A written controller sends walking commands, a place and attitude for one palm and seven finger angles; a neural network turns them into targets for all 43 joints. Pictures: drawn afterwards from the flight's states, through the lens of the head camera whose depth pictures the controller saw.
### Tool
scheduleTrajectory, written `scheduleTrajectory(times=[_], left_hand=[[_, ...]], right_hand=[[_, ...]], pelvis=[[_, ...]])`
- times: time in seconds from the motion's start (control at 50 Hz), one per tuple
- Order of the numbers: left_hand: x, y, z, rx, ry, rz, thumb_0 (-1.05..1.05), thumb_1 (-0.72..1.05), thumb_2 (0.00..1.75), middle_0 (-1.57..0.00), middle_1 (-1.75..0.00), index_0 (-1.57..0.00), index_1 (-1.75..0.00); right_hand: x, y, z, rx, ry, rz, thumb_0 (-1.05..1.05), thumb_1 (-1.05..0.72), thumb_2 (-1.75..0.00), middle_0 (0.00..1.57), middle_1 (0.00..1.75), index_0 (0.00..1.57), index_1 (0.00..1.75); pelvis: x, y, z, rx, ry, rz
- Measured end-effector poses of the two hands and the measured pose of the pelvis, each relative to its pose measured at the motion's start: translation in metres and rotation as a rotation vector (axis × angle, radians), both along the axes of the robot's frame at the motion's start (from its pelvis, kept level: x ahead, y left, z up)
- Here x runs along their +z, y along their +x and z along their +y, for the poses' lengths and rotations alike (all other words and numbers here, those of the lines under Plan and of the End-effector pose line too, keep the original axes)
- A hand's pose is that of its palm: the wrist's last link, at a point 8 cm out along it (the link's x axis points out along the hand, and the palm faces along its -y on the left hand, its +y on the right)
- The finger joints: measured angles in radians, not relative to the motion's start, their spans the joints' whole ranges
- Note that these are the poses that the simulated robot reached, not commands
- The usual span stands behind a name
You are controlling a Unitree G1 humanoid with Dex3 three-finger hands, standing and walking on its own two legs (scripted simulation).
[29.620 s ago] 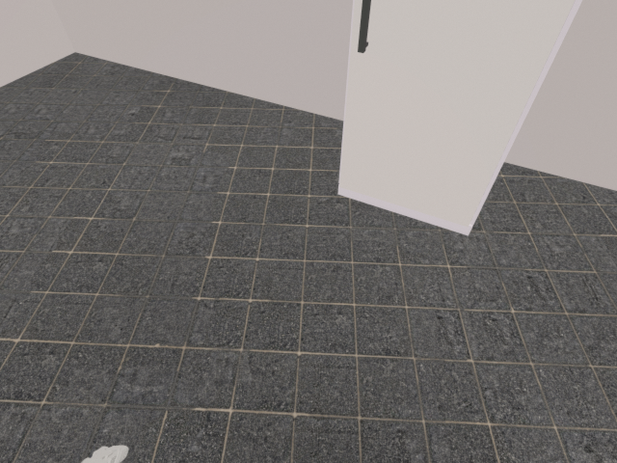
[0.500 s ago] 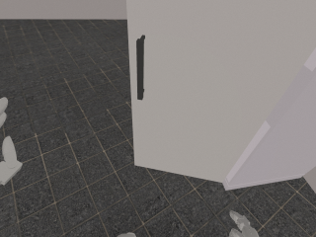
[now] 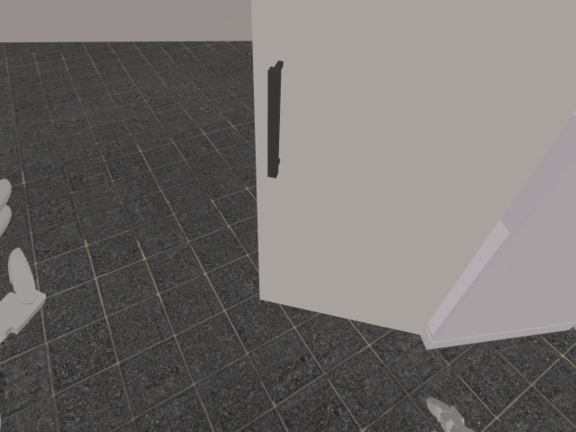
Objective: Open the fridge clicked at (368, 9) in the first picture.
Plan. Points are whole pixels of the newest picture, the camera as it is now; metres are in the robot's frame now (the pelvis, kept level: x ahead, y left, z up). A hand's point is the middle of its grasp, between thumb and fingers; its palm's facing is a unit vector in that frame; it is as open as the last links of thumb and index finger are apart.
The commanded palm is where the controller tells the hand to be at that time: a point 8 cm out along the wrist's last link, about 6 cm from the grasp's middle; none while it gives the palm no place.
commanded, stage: let the arm hang, fingers relaxed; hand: left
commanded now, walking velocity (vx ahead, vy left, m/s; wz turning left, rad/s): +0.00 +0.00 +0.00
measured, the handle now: (275, 123) +0.67 +0.09 +0.09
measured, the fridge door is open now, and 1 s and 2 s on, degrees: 69 69 69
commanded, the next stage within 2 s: look to check the result in 1.12 s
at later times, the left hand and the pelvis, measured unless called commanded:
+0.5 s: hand out of the picture +0.02 +0.19 -0.17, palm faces +0.08 -0.98 -0.20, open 7.0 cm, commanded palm none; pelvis +0.00 +0.00 +0.01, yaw +4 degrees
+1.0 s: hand out of the picture +0.03 +0.19 -0.17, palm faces +0.06 -0.98 -0.18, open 7.3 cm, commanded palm none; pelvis +0.02 +0.02 +0.01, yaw +3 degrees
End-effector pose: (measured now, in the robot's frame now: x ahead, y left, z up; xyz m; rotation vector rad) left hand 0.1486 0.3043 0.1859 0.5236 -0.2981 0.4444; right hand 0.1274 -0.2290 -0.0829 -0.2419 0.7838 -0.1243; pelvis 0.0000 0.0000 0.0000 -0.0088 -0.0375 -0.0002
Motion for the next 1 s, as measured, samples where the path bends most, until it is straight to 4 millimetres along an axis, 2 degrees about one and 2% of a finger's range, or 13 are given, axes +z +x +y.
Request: scheduleTrajectory(times=[0.04,0.06,0.1,0.14,0.18,0.22,0.28,0.32,0.44,0.58,0.66,0.76,1.0], left_hand=[[-0.014,0.008,0.003,-0.003,-0.02,0.02,0.01,0.89,0.9,-0.21,-0.3,-0.21,-0.3],[-0.034,0.016,0.006,-0.005,-0.046,0.094,0.0,0.89,0.9,-0.2,-0.3,-0.21,-0.3],[-0.092,0.033,0.009,0.014,-0.158,0.336,0.0,0.9,0.9,-0.2,-0.3,-0.2,-0.3],[-0.158,0.035,-0.002,0.03,-0.285,0.61,0.0,0.9,0.9,-0.19,-0.3,-0.2,-0.3],[-0.217,0.021,-0.025,0.024,-0.389,0.862,0.0,0.91,0.9,-0.19,-0.3,-0.19,-0.3],[-0.268,-0.005,-0.055,-0.006,-0.453,1.06,0.0,0.91,0.9,-0.19,-0.3,-0.19,-0.3],[-0.317,-0.061,-0.098,-0.033,-0.571,1.33,0.01,0.91,0.9,-0.19,-0.3,-0.2,-0.3],[-0.324,-0.08,-0.097,0.054,-0.659,1.336,-0.04,0.98,0.9,-0.2,-0.3,-0.21,-0.3],[-0.328,-0.121,-0.075,0.156,-0.673,1.482,-0.05,0.99,0.9,-0.21,-0.3,-0.21,-0.3],[-0.321,-0.153,-0.053,0.245,-0.661,1.603,-0.01,0.94,0.9,-0.2,-0.3,-0.2,-0.3],[-0.319,-0.157,-0.048,0.263,-0.659,1.62,-0.01,0.92,0.9,-0.2,-0.3,-0.2,-0.3],[-0.319,-0.15,-0.05,0.249,-0.663,1.607,0.0,0.92,0.9,-0.19,-0.3,-0.2,-0.3],[-0.322,-0.122,-0.064,0.174,-0.678,1.564,0.0,0.91,0.9,-0.2,-0.3,-0.2,-0.3]], right_hand=[[-0.003,0.007,-0.001,0.022,-0.011,-0.018,0.01,-0.91,-0.9,0.2,0.3,0.2,0.3],[-0.009,0.01,-0.002,0.037,-0.007,-0.008,0.01,-0.91,-0.9,0.2,0.3,0.2,0.3],[-0.021,0.012,-0.005,0.044,-0.001,0.041,0.01,-0.91,-0.9,0.2,0.3,0.2,0.3],[-0.028,0.01,-0.007,0.044,0.001,0.08,0.01,-0.91,-0.9,0.2,0.3,0.2,0.3],[-0.031,0.004,-0.01,0.04,0.005,0.116,0.01,-0.91,-0.9,0.2,0.3,0.2,0.3],[-0.037,-0.003,-0.015,0.025,0.015,0.153,0.01,-0.91,-0.9,0.2,0.3,0.2,0.3],[-0.043,-0.023,-0.021,-0.018,0.018,0.249,0.01,-0.91,-0.9,0.2,0.3,0.2,0.3],[-0.044,-0.042,-0.022,-0.03,0.003,0.339,0.01,-0.91,-0.9,0.2,0.3,0.2,0.3],[-0.045,-0.098,-0.015,-0.067,-0.008,0.565,0.01,-0.91,-0.9,0.2,0.3,0.2,0.3],[-0.047,-0.127,0.007,-0.097,0.036,0.667,0.01,-0.91,-0.9,0.2,0.3,0.2,0.3],[-0.05,-0.124,0.018,-0.095,0.056,0.666,0.01,-0.91,-0.9,0.2,0.3,0.2,0.3],[-0.052,-0.105,0.026,-0.084,0.071,0.622,0.01,-0.91,-0.9,0.2,0.3,0.2,0.3],[-0.045,-0.067,0.015,-0.078,0.038,0.529,0.01,-0.92,-0.9,0.2,0.3,0.2,0.3]], pelvis=[[-0.006,0.003,0.005,0.013,-0.014,0.007],[-0.009,0.002,0.008,0.026,-0.013,0.015],[-0.012,0.0,0.01,0.042,-0.001,0.03],[-0.011,-0.002,0.008,0.058,0.009,0.038],[-0.01,-0.004,0.004,0.059,0.016,0.036],[-0.015,-0.004,-0.004,0.048,0.043,0.034],[-0.012,-0.005,-0.008,0.056,0.02,0.019],[-0.008,-0.005,-0.01,0.072,-0.003,0.018],[0.002,0.0,-0.005,0.077,-0.02,0.023],[0.009,0.007,0.005,0.069,-0.014,0.033],[0.01,0.01,0.01,0.066,-0.009,0.031],[0.011,0.013,0.014,0.062,-0.004,0.026],[0.012,0.019,0.016,0.054,0.001,0.023]])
